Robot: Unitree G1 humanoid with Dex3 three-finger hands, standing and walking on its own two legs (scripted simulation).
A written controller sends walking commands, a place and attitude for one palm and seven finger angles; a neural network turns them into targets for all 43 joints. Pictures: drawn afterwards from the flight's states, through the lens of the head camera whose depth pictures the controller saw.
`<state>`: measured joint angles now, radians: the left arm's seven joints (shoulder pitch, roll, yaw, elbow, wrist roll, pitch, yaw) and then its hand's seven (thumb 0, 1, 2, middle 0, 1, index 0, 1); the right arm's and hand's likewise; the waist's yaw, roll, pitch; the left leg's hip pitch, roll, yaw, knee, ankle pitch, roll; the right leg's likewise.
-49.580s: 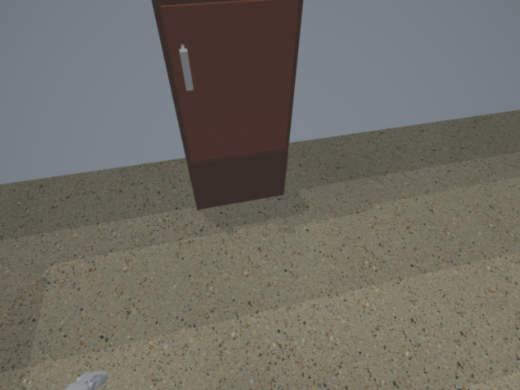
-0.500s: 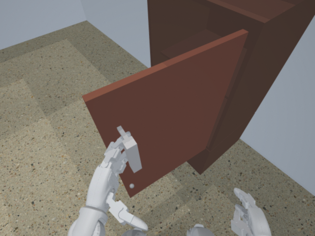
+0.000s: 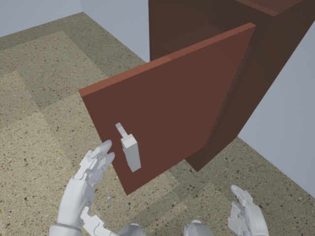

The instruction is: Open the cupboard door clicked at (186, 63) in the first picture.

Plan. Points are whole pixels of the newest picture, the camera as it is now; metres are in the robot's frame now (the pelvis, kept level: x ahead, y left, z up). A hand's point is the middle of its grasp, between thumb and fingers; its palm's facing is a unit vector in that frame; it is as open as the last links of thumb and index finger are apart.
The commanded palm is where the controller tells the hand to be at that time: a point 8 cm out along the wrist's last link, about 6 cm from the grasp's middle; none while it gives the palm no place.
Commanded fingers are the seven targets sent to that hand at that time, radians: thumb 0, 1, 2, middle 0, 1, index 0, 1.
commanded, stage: slide the hand sideways off the handle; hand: left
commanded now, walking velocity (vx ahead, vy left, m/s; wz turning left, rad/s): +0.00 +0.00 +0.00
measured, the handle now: (127, 147) +0.30 +0.10 +0.08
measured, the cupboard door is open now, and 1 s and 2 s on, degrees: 84 84 84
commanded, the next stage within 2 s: draw the hand back to the body in 0.40 s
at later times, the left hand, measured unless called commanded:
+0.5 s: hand (82, 210) +0.17 +0.16 +0.07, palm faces -0.07 -1.00 -0.03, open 16.3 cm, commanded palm +0.14 +0.22 +0.08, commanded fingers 0.00 -0.50 0.30 -0.15 -0.30 -0.15 -0.30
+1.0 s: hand (51, 195) +0.18 +0.20 +0.13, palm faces -0.05 -0.99 -0.10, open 16.2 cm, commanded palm +0.14 +0.26 +0.15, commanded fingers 0.00 -0.29 0.39 -0.16 -0.30 -0.16 -0.30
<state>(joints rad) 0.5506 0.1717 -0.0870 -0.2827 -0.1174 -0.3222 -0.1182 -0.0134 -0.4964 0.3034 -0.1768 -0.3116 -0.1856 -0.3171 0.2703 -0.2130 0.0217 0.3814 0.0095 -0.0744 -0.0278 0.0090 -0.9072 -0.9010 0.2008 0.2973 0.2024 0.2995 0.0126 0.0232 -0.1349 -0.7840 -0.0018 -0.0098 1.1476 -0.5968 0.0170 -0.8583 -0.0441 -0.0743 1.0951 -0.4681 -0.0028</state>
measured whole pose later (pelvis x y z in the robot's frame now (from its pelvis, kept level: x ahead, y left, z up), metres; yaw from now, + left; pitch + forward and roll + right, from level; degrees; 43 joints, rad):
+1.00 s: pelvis +0.01 +0.02 +0.03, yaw +0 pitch +7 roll -3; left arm 0.63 0.30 0.17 -0.40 -0.28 -0.16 -0.26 -0.01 -0.48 0.31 -0.15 -0.30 -0.16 -0.30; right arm 0.29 -0.23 0.04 0.42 0.06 -0.15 -0.07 0.01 -0.91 -0.90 0.20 0.30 0.20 0.30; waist 0.02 0.04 -0.14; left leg -0.59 0.00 -0.02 1.01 -0.56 0.03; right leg -0.63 -0.03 -0.09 0.91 -0.41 0.02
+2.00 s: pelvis +0.03 -0.01 +0.08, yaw -1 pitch -3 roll -1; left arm 0.49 0.32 0.32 -0.39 -0.05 -0.07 0.12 0.01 0.87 0.89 -0.21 -0.30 -0.21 -0.30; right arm 0.20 -0.23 0.01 0.63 0.01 -0.13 -0.08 0.01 -0.91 -0.90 0.20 0.30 0.20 0.30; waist 0.07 0.07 0.01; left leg -0.06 0.02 0.00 0.44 -0.32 0.00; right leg -0.16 0.00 -0.07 0.44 -0.23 -0.01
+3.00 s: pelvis -0.09 +0.01 +0.07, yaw +0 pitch -1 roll -2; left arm 0.51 0.40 0.41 -0.53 0.00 -0.20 0.18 0.01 0.89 0.90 -0.21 -0.30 -0.22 -0.30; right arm 0.22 -0.22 0.01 0.58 0.00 -0.05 -0.09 0.01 -0.91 -0.90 0.20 0.30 0.20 0.30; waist -0.01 -0.01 0.05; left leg -0.39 0.00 0.00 0.63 -0.22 0.04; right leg -0.44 -0.01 -0.05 0.58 -0.23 0.02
